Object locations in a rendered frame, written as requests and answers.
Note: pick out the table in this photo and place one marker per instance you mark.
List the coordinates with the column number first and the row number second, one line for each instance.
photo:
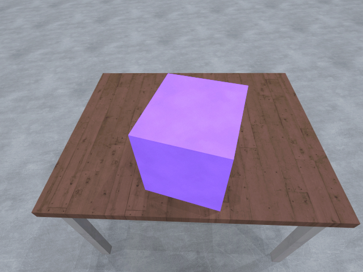
column 280, row 175

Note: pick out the carton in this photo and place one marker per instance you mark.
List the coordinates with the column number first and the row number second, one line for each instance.
column 185, row 140

